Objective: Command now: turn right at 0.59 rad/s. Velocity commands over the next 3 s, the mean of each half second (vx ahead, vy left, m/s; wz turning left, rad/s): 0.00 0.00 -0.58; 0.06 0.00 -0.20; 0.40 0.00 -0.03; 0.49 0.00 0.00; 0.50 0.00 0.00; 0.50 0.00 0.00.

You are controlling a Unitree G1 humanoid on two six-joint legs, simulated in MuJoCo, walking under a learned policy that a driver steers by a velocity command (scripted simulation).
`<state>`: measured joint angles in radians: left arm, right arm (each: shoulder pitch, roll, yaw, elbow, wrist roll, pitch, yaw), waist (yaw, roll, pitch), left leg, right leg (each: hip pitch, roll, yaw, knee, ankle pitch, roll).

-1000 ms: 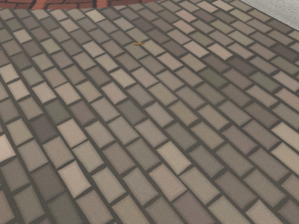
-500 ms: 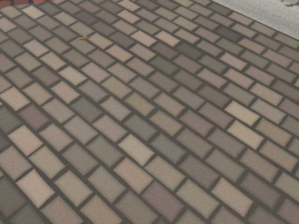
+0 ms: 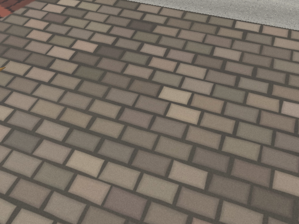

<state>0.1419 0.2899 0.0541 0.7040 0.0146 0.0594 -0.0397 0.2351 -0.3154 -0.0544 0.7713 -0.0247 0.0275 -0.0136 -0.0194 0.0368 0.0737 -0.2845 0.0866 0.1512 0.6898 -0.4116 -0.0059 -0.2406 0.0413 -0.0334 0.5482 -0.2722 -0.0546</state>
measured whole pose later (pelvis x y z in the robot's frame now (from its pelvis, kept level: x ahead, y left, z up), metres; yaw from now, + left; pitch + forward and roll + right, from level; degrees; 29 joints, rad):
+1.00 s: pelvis +0.04 +0.01 +0.01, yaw -21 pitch -1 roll +0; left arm 0.29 0.25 0.02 0.88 0.03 0.01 0.01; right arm 0.26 -0.27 -0.02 0.81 -0.03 0.02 0.01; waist 0.01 0.02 0.01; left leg -0.32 -0.03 0.00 0.74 -0.42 0.06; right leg -0.10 0.06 0.07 0.41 -0.30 -0.06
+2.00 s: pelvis +0.47 -0.16 +0.02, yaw -21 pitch -1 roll -1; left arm 0.37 0.23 0.04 1.01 0.01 -0.09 -0.01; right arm 0.21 -0.25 -0.04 0.90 -0.04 -0.03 0.03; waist 0.02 0.04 0.05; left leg -0.58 0.10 -0.01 1.02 -0.19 0.04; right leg -0.09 0.09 -0.09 0.26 -0.17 -0.11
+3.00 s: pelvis +0.99 -0.36 +0.01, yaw -21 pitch -1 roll +0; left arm 0.22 0.22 0.06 0.98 0.02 -0.08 0.00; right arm 0.31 -0.21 -0.05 1.00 -0.02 -0.06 0.01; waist -0.02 0.02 0.06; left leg -0.38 0.03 0.00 1.13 -0.32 0.08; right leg -0.24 0.06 -0.11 0.41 -0.17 -0.10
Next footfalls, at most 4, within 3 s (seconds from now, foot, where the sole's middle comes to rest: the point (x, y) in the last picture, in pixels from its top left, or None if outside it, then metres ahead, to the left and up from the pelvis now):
0.54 left None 0.10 0.09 -0.76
0.90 right None -0.01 -0.09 -0.76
1.22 left None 0.24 0.07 -0.76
1.72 right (213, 216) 0.48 -0.22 -0.76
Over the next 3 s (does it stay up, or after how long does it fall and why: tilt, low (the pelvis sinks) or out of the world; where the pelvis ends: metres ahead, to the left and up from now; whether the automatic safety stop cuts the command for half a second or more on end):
stays up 0.99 -0.36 0.01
